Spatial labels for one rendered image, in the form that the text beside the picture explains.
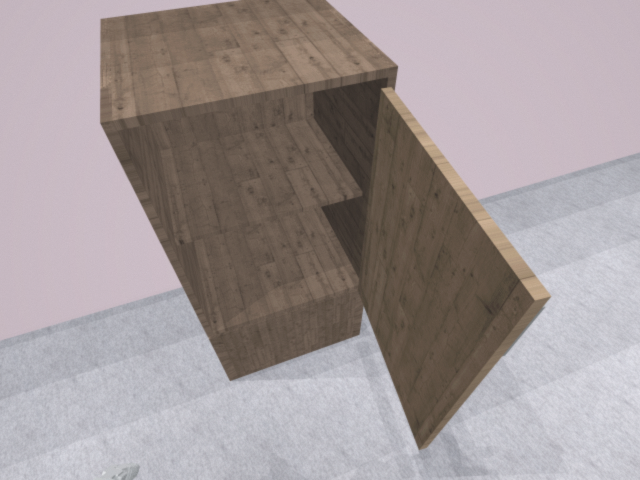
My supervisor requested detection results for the cupboard door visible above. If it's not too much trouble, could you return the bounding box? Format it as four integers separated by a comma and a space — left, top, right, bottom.
358, 87, 551, 450

